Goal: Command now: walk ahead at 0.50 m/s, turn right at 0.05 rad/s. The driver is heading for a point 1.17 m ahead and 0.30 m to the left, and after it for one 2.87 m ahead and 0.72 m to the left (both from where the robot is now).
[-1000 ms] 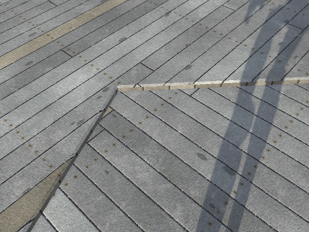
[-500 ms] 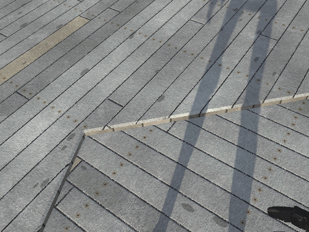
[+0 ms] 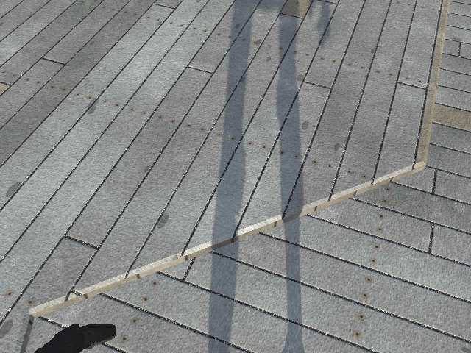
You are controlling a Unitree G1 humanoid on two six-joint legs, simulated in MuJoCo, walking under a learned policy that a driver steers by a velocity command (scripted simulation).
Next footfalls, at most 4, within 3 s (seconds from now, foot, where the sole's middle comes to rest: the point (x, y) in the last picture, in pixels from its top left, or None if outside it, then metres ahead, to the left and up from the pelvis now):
0.08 right None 0.23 -0.13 -0.78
0.64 left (177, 347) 0.50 0.13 -0.78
1.04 right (212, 246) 0.78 0.01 -0.74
1.36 left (149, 310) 0.61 0.21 -0.78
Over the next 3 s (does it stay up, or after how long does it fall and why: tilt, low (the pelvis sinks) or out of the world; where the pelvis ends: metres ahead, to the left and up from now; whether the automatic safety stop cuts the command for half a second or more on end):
stays up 0.93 0.26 0.02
